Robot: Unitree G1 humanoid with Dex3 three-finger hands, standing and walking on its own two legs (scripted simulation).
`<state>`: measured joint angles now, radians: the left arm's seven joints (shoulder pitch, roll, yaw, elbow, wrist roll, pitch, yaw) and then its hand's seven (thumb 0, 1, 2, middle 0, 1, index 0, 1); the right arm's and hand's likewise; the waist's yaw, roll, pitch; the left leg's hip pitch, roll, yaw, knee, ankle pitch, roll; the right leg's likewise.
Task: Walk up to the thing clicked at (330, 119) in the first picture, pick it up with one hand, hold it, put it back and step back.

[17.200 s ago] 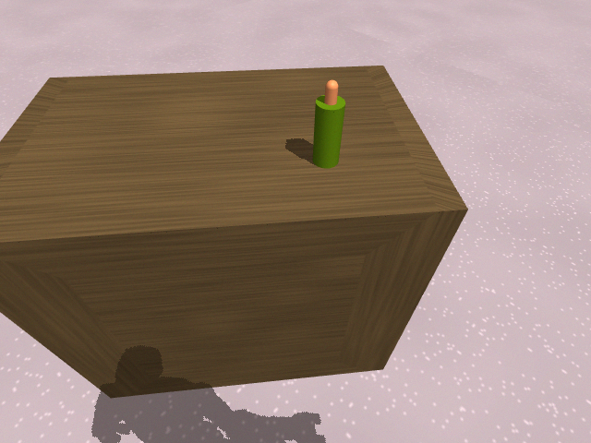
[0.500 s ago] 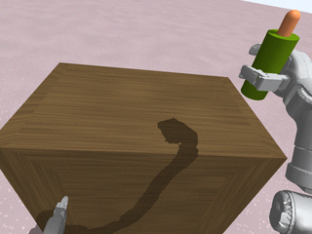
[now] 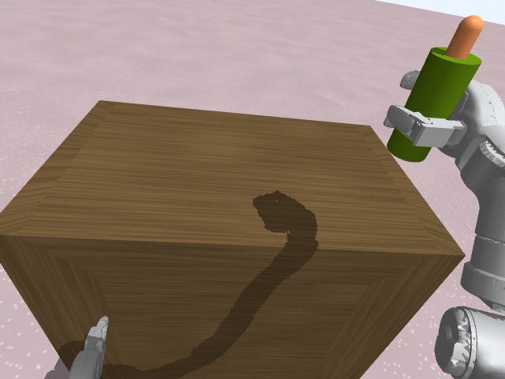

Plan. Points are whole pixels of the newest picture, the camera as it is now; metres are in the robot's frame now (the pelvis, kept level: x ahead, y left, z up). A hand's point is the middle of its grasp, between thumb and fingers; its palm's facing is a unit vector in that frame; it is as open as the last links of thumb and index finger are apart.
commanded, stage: hold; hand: right
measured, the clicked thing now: (435, 93) +0.34 -0.17 +0.36
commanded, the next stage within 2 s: crouch in 1.10 s
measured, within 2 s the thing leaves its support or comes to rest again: neither
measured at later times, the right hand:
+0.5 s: hand (419, 117) +0.35 -0.17 +0.33, palm faces +0.10 +1.00 -0.03, open 7.4 cm
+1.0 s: hand (416, 117) +0.34 -0.16 +0.33, palm faces +0.08 +1.00 -0.04, open 7.4 cm
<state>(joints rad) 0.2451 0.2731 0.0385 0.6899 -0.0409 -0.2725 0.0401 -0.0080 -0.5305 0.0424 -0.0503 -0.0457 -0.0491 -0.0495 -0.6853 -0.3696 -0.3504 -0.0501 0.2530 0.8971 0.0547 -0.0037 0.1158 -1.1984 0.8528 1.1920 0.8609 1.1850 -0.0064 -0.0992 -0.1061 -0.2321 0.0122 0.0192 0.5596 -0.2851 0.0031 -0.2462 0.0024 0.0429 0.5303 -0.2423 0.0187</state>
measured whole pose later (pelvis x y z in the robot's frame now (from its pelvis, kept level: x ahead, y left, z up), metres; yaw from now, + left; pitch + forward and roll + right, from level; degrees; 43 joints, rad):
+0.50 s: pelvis +0.01 +0.00 +0.00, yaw +0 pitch -2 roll +0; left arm 0.24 0.27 0.05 0.68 -0.04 -0.27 0.04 -0.01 -0.53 0.04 -0.05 -0.05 -0.05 -0.05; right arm -0.67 -0.36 -0.34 -0.06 0.25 0.90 0.05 0.00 0.12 -1.20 0.85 1.19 0.86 1.18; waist -0.01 -0.09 -0.11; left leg -0.22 0.02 0.02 0.55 -0.29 0.00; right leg -0.24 0.01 0.04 0.53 -0.25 0.01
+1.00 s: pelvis +0.00 +0.00 +0.00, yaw +0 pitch -3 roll +0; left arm 0.24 0.27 0.04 0.68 -0.05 -0.25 0.04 -0.01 -0.53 0.04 -0.05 -0.05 -0.05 -0.05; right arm -0.66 -0.35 -0.33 -0.09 0.25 0.89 0.05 0.00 0.12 -1.20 0.85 1.19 0.86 1.18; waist -0.01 -0.10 -0.11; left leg -0.21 0.01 0.02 0.55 -0.28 0.00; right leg -0.23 0.00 0.04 0.53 -0.24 0.02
